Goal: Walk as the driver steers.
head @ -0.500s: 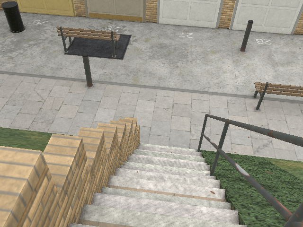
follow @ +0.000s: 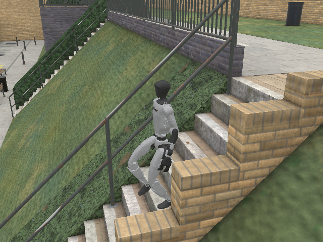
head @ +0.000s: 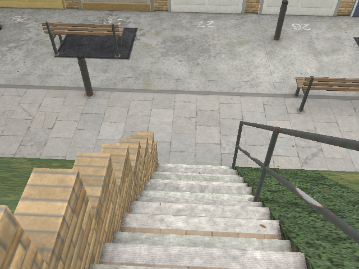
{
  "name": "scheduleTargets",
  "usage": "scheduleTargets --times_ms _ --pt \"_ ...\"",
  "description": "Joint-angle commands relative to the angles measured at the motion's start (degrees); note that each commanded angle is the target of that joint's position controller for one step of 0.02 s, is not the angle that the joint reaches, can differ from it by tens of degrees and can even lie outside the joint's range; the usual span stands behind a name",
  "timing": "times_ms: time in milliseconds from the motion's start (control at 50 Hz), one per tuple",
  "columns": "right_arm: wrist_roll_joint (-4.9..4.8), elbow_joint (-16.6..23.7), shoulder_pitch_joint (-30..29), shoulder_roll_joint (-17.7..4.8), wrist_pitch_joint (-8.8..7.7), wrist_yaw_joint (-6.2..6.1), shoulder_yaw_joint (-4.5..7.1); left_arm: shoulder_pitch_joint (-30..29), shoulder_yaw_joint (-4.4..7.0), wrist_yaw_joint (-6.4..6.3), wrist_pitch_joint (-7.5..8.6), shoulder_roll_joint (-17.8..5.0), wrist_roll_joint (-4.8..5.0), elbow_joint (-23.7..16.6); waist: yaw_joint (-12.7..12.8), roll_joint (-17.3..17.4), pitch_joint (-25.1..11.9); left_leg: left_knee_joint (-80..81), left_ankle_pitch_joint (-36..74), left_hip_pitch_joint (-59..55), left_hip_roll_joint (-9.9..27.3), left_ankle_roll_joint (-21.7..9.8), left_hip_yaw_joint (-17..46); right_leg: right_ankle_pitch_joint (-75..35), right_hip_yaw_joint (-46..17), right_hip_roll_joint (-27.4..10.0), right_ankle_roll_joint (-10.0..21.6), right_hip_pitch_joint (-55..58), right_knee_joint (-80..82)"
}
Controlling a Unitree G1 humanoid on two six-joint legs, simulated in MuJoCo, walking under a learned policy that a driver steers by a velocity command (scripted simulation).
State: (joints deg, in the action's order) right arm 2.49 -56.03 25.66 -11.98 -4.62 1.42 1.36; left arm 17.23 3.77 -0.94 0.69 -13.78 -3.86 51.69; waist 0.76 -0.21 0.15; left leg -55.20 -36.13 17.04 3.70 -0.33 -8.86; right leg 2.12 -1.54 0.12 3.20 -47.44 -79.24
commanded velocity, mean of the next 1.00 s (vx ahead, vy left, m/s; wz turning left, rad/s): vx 0.11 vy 0.00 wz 0.00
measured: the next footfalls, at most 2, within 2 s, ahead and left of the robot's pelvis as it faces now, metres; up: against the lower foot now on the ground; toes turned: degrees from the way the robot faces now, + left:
right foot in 0.20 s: +0.20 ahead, -0.11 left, -0.22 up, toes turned -14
left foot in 0.94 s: +0.43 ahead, +0.18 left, -0.45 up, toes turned +3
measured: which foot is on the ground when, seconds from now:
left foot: down 0.00-0.20, up 0.22-0.92, down 0.94-1.00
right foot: up 0.00-0.18, down 0.20-0.92, up 0.94-1.00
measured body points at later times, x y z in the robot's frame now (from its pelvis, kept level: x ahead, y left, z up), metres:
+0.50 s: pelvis +0.17 -0.03 -0.21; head +0.14 -0.05 +0.24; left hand +0.29 +0.17 -0.33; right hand +0.25 -0.29 -0.32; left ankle +0.32 +0.09 -0.80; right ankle +0.16 -0.10 -0.90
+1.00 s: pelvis +0.32 +0.09 -0.39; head +0.32 +0.13 +0.06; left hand +0.30 +0.37 -0.54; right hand +0.47 -0.16 -0.49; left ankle +0.39 +0.18 -1.13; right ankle +0.23 -0.08 -0.80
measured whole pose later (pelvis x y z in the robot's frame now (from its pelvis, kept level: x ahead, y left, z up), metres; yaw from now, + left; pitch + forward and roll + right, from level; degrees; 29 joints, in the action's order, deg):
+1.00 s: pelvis +0.32 +0.09 -0.39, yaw +3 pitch +0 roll -5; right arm 2.9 -44.2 13.3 -15.1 0.1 3.5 3.3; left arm 23.6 3.0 -1.2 1.1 -16.0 -4.0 49.6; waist 3.6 1.1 -0.6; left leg -28.4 -12.8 19.7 0.9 -2.5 3.1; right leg 48.7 0.0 -7.8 0.0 -37.2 -120.7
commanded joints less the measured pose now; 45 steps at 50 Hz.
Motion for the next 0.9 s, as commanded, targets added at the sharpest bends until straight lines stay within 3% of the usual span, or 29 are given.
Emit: scheduleTargets --times_ms 20,40,60,80,120,140,160,220,240,260,280,300,320,340,360,400,440,520,540,560,600,680,700,720,740,760,780,800,900 --pt "10.16 9.51 -10.66 5.9 -2.3 -2.52 -5.04 3.51 -4.09 6.48 1.21 5.76 -9.05 -1.84 1.23 3.52 6.33 12.02 30.83 21.97 18.81 -2.11 7.88 -31.6 -5.41 -10.05 -0.22 7.51 22.3" --pt "12.26 10.12 -12.97 -1.9 -3.51 -2.96 -3.01 9.8 -2.98 7.8 2.89 4.13 -6.0 1.39 4.42 0.32 4.91 4.09 18.19 33.11 9.7 1.28 -3.46 -54.59 0.96 -5.12 -0.14 29.65 31.0" --pt "-5.94 5.58 -9.16 -5.38 -2.95 -3.17 0.24 -3.44 -1.58 4.63 1.45 2.15 5.24 -4.44 3.77 3.75 0.42 5.62 12.67 26.61 6.83 0.52 -3.54 -50.35 7.56 3.63 -1.87 34.77 36.92" --pt "10.17 6.73 -3.59 -7.42 -3.6 -2.71 -2.86 -0.18 -1.74 7.35 1.73 -1.08 -6.74 -1.64 1.26 7.41 8.83 3.41 8.25 32.0 11.92 2.33 -0.39 -42.73 6.5 -3.69 -1.95 35.6 32.34" --pt "7.23 8.19 -5.07 -13.8 -4.3 -2.5 -0.43 2.35 1.05 7.12 1.48 -6.86 -7.56 -1.66 2.21 3.83 10.77 -2.65 21.52 13.93 18.13 2.17 6.21 -23.43 7.3 -4.69 -2.69 23.66 38.41" --pt "-4.95 4.96 -1.75 -11.35 -0.16 -3.7 1.78 -3.38 0.45 3.32 0.33 -3.88 5.91 -5.84 -1.87 8.48 2.74 -14.66 33.66 -1.13 12.72 -1.35 -1.03 -32.46 5.78 -2.34 -0.07 20.33 55.03" --pt "7.68 2.38 7.63 -13.07 -1.28 -2.14 -0.14 2.09 0.64 5.14 -0.03 -5.39 -9.64 -1.18 0.56 -0.03 9.64 -15.3 33.99 -1.32 16.82 4.55 12.15 -23.64 7.57 -5.72 2.18 26.25 63.43" --pt "4.63 13.24 -2.28 -5.76 -1.0 4.58 0.21 31.34 5.27 1.44 2.59 -20.73 -3.65 6.31 5.7 -20.56 -21.93 -70.38 -16.57 32.58 -6.01 7.13 4.97 -63.57 -7.24 -8.97 18.87 86.51 37.96" --pt "-2.59 14.89 -13.3 -7.14 3.08 -1.5 1.25 20.46 4.43 2.07 0.11 -16.65 9.19 3.68 5.89 -2.14 -0.61 -73.35 -17.68 60.84 -3.39 5.66 0.06 -95.26 -20.84 -16.12 15.83 75.94 36.94" --pt "-0.62 23.8 -15.35 -4.95 0.03 1.84 -1.75 30.67 4.31 3.28 2.66 -17.89 -6.07 2.5 11.11 -9.52 -23.11 -67.51 -21.1 49.11 -1.98 5.79 12.97 -58.91 -23.96 -22.32 23.69 81.24 42.39" --pt "-2.19 21.63 -12.65 -9.36 -0.73 0.39 -0.2 20.45 3.55 4.75 3.84 -15.45 -6.05 0.97 4.52 0.26 -8.35 -64.17 -11.04 52.14 -0.31 5.18 14.34 -42.25 -24.02 -19.22 22.08 59.28 42.11" --pt "-0.34 19.27 -16.45 -5.69 3.42 -3.62 0.14 5.74 3.64 2.1 -0.41 -17.07 7.83 -3.7 -1.74 -1.15 0.11 -63.52 -8.23 57.05 -2.18 2.98 11.38 -41.06 -41.36 -24.54 25.49 48.31 49.58" --pt "1.88 20.24 -4.27 -6.18 2.06 -2.2 -2.15 5.02 -2.13 6.25 2.99 -2.52 -3.34 -2.57 -4.47 0.24 1.41 -43.38 19.43 46.25 5.03 3.75 22.92 -17.02 -24.02 -20.66 17.3 26.77 52.14" --pt "-1.24 17.58 -17.83 -5.72 6.01 -6.26 -0.24 -1.36 -1.05 1.91 1.28 -5.71 6.27 -6.8 -5.4 5.8 4.05 -41.58 25.36 37.27 -2.43 4.71 10.27 -31.61 -25.93 -16.64 17.04 18.6 49.37" --pt "-1.21 19.09 -16.11 -3.15 7.62 -6.48 -2.02 -2.45 -3.21 0.1 0.47 -3.59 6.54 -6.34 -7.48 8.23 1.55 -28.25 34.85 27.75 -2.25 6.0 11.04 -32.73 -19.03 -12.38 13.21 12.92 47.14" --pt "1.33 11.28 8.54 -5.21 5.66 2.86 -1.64 2.49 -3.06 4.33 4.18 -11.88 -4.74 -5.98 -12.22 -14.15 4.49 -38.99 47.71 12.86 -1.14 6.22 9.83 -24.78 -4.88 -9.15 7.68 -2.72 46.9" --pt "-1.88 11.14 -9.42 -3.07 7.91 -3.24 -0.57 4.08 -5.58 -0.53 2.12 -2.61 7.11 -4.31 -4.37 2.31 -5.42 -25.33 50.97 20.41 -3.76 4.86 17.05 -5.83 -14.99 -9.62 7.14 19.14 39.88" --pt "-0.22 15.63 -22.02 -6.89 7.36 -3.67 2.24 12.14 -3.72 -1.89 0.76 -7.1 3.13 -1.69 4.91 -8.53 4.12 -19.24 38.99 42.99 -8.23 2.57 25.83 9.39 -20.7 -14.3 10.51 33.88 37.2" --pt "5.44 20.82 -22.43 -3.76 5.11 -0.23 -0.7 23.57 -3.41 -0.21 3.21 -8.64 -7.35 2.93 10.43 -15.63 13.49 -22.87 39.66 67.46 -6.59 0.99 28.49 -4.77 -30.43 -24.2 18.38 41.69 41.95" --pt "0.92 19.28 -28.57 -8.38 5.31 -2.89 3.76 19.6 -2.34 -1.19 1.61 -8.29 1.23 1.75 9.55 -4.34 2.94 -16.06 31.28 54.11 -7.17 2.21 30.74 -1.24 -26.62 -16.99 13.24 45.72 36.82" --pt "-0.76 22.45 -30.18 -6.04 6.19 -1.94 3.77 12.09 -2.8 -1.77 0.19 -6.48 2.06 -2.46 6.82 -5.31 3.59 -18.56 37.84 49.43 -10.24 2.76 23.55 9.96 -22.66 -15.73 14.32 35.76 34.19" --pt "-0.86 24.43 -27.23 -3.32 8.73 -1.99 3.31 4.76 -2.92 -1.49 0.3 -5.49 2.82 -5.11 1.93 -8.43 2.52 -23.32 42.61 45.88 -9.52 4.33 20.93 10.94 -19.72 -17.28 11.34 26.69 30.45" --pt "7.01 18.9 -10.1 1.15 8.56 1.93 -1.88 9.46 -5.52 -1.32 3.84 -0.25 -4.76 -2.23 1.4 -2.29 6.93 -13.49 58.45 51.16 -0.2 -1.9 20.09 11.01 -22.56 -27.28 14.19 18.49 38.26" --pt "-0.21 24.18 -26.99 -3.25 8.31 -0.95 3.54 5.02 -2.38 -1.38 1.92 -6.52 3.2 -3.17 1.73 -6.39 1.82 -13.98 51.38 35.35 -4.94 2.29 21.12 16.43 -18.66 -16.64 9.36 22.27 30.81" --pt "6.91 19.21 -13.47 0.86 8.6 2.9 -2.06 3.46 -5.51 -2.4 3.9 -0.41 -5.07 -2.82 0.39 0.02 6.02 1.91 66.81 38.55 2.84 -2.8 12.21 34.66 -12.33 -20.7 7.44 12.63 33.76" --pt "-2.68 23.42 -26.84 -2.11 7.97 0.6 2.79 0.48 -2.6 -1.63 2.07 -5.14 4.59 -3.98 0.5 -4.82 2.49 4.99 60.5 16.89 -2.05 1.53 16.13 37.35 -10.86 -13.95 5.26 11.57 31.02" --pt "6.97 19.95 -17.86 -1.46 8.63 4.29 -1.07 1.94 -3.8 -1.88 3.94 -5.8 -7.02 -3.09 1.42 -1.67 8.08 8.88 70.23 18.93 2.12 -1.5 6.05 54.19 -3.31 -17.29 1.91 3.09 30.97" --pt "-5.93 21.83 -28.93 -2.25 7.18 2.23 2.25 3.63 -1.97 -1.38 2.05 -5.43 4.49 -3.42 4.52 -6.27 4.84 19.89 62.64 13.37 -1.09 2.12 12.2 41.31 -5.11 -14.17 3.54 14.4 30.42" --pt "-5.21 11.29 -5.38 -6.15 4.61 0.06 4.3 10.83 0.23 -3.21 -1.65 -8.37 0.96 -1.16 -0.41 -3.37 -2.51 44.35 61.46 -9.02 0.04 0.14 6.19 24.55 5.64 -14.13 4.16 26.38 -2.25"
Velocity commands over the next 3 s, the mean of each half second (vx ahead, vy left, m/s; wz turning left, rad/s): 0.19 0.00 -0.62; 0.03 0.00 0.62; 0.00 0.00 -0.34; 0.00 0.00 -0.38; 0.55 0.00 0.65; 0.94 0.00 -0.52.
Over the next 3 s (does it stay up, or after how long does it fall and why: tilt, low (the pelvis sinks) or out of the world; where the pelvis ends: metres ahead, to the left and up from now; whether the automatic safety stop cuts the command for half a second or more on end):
stays up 0.78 0.12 -0.68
